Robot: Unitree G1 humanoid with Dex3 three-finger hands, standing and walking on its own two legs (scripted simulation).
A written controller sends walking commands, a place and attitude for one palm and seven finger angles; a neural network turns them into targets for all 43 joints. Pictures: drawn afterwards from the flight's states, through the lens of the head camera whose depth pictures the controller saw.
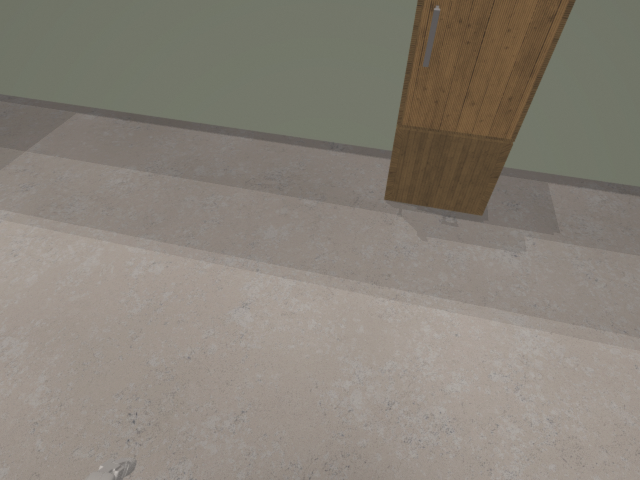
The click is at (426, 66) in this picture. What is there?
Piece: cupboard door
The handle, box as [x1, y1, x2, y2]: [423, 5, 439, 66]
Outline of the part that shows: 438,5 436,5 433,12 423,66 428,65 439,13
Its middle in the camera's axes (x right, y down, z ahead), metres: +0.36 -0.67 +1.27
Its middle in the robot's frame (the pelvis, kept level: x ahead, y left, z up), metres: +1.42 -0.30 +0.00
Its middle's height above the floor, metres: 0.77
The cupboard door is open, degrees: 0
